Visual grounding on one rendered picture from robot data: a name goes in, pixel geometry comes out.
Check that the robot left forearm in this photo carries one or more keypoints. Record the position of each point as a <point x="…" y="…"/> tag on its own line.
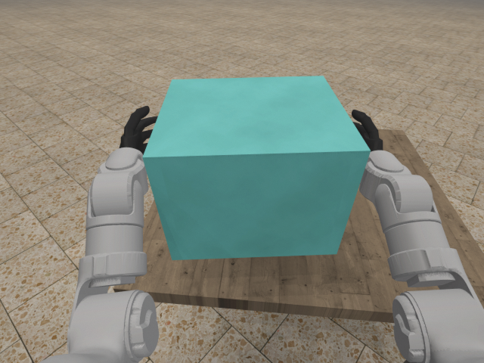
<point x="114" y="224"/>

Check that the carton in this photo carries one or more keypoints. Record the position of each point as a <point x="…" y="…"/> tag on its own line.
<point x="254" y="167"/>

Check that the robot right upper arm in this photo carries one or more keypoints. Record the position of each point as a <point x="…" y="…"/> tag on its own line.
<point x="438" y="326"/>

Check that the robot left upper arm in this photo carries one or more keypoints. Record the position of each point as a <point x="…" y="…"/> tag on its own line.
<point x="118" y="327"/>

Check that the right robot hand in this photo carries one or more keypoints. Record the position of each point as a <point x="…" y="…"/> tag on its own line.
<point x="368" y="130"/>

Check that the robot right forearm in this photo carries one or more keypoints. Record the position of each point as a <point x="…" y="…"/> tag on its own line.
<point x="418" y="248"/>

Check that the left robot hand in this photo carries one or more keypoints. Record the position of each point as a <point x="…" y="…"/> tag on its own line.
<point x="134" y="136"/>

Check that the table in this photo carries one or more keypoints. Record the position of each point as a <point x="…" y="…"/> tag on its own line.
<point x="356" y="283"/>

